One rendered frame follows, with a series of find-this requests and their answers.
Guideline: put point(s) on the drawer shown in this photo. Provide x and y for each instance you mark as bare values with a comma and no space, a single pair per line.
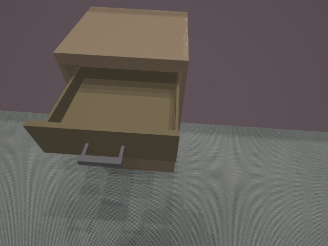
112,107

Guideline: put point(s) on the cabinet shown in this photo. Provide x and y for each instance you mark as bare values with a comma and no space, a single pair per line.
129,38

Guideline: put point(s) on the handle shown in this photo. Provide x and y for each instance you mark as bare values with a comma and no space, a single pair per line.
102,161

